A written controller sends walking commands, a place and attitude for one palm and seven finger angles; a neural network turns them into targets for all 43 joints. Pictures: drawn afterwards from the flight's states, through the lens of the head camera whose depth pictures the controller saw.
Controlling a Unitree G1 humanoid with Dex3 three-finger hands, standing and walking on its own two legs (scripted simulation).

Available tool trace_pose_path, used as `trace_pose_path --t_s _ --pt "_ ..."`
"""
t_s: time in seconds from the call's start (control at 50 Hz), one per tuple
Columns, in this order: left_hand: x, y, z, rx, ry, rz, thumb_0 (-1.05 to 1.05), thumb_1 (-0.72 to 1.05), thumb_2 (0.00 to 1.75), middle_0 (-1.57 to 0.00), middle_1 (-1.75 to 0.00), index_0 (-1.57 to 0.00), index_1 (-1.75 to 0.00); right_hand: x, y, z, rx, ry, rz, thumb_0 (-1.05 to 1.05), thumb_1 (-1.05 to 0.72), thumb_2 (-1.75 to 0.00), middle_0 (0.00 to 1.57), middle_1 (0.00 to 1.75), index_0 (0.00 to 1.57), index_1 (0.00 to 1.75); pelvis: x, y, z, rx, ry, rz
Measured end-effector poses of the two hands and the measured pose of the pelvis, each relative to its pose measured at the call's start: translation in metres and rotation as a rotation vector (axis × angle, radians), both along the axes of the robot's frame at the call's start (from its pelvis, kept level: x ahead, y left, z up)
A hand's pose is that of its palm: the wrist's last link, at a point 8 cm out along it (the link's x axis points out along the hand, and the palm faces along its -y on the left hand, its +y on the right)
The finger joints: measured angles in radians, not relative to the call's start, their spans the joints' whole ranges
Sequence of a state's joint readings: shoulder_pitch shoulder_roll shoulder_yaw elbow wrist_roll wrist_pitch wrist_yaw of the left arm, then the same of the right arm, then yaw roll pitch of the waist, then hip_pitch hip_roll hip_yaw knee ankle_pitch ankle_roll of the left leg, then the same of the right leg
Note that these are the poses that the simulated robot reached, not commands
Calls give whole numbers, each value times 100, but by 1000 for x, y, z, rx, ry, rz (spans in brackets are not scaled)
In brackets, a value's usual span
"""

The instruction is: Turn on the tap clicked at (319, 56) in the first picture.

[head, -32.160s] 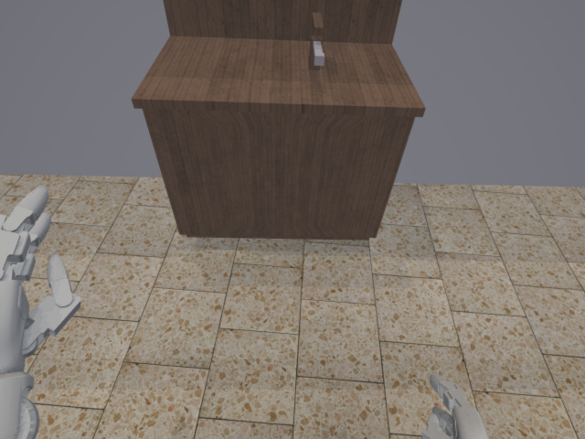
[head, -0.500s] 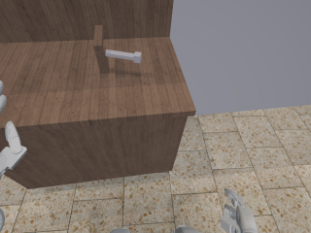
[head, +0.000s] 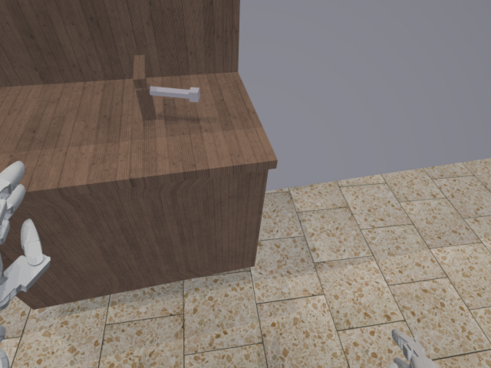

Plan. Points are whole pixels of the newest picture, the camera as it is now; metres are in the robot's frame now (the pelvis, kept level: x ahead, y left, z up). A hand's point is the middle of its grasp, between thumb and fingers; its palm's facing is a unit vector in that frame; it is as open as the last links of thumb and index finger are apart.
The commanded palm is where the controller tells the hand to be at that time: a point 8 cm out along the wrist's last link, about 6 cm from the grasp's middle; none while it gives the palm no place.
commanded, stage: stop stepping back and stand still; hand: left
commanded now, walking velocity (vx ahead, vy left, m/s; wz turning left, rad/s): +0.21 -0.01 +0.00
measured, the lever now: (194, 94) +0.77 +0.17 +0.05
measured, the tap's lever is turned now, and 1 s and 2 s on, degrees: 71 71 71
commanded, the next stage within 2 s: stand and check the lever's angle in 0.38 s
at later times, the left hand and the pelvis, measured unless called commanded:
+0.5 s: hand (44, 256) +0.20 +0.24 +0.18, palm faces +0.44 -0.79 -0.42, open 7.5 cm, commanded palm +0.15 +0.26 +0.18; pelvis -0.01 -0.02 +0.00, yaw -1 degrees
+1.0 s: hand (98, 230) +0.25 +0.20 +0.16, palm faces +0.36 -0.84 -0.41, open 7.4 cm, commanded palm +0.20 +0.24 +0.18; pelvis +0.03 -0.04 +0.00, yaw -2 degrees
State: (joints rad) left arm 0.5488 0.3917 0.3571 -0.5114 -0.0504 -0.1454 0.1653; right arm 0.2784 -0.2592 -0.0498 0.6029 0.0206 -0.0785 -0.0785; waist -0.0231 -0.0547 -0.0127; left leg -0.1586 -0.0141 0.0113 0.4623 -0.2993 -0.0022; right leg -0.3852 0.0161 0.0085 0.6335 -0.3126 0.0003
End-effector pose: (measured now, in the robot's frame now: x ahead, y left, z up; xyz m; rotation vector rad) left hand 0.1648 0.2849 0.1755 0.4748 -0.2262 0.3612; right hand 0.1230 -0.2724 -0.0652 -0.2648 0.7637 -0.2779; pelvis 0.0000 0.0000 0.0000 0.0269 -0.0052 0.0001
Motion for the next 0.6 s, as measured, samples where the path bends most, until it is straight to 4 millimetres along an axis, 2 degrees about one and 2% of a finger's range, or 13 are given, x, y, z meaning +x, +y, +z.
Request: trace_pose_path --t_s 0.08,0.16,0.28,0.36,0.44,0.48,0.54,0.6 --pt "-15 4 5 -2 -36 64 2 89 90 -21 -30 -21 -30 -11 14 -14 60 -17 27 1 -91 -90 20 30 20 30 -4 -2 -2 -6 -23 6" --pt "-17 -3 0 -43 -60 68 2 89 90 -20 -30 -20 -30 -13 28 -31 112 15 70 1 -90 -90 20 30 20 30 -14 -4 -6 -30 -42 18" --pt "-14 -15 -10 -91 -35 -22 2 89 90 -20 -30 -20 -30 -13 43 -20 119 -4 95 1 -90 -90 21 30 21 30 -26 -1 -4 -18 -41 3" --pt "-12 -13 -3 -15 -29 -45 2 89 90 -21 -30 -20 -30 -12 47 -17 118 -51 77 1 -90 -90 21 30 21 30 -30 0 -7 -16 -44 -21" --pt "-9 -8 15 29 -49 -1 2 89 90 -21 -30 -21 -30 -15 47 -19 158 -17 80 1 -90 -90 21 30 21 30 -21 -7 1 -21 -22 -3" --pt "-7 -9 17 34 -40 30 2 89 90 -21 -30 -21 -30 -13 45 -23 171 3 86 1 -90 -90 21 30 21 30 -15 -12 3 -23 -10 -6" --pt "0 -16 7 43 -4 56 1 89 90 -20 -30 -20 -30 -5 36 -34 181 17 97 1 -90 -90 21 30 21 30 -8 -22 -4 -19 1 -17" --pt "12 -29 -10 -24 49 43 1 89 90 -20 -30 -20 -30 4 23 -38 167 52 99 1 -90 -90 21 30 21 30 -4 -27 -3 -38 -5 -4"
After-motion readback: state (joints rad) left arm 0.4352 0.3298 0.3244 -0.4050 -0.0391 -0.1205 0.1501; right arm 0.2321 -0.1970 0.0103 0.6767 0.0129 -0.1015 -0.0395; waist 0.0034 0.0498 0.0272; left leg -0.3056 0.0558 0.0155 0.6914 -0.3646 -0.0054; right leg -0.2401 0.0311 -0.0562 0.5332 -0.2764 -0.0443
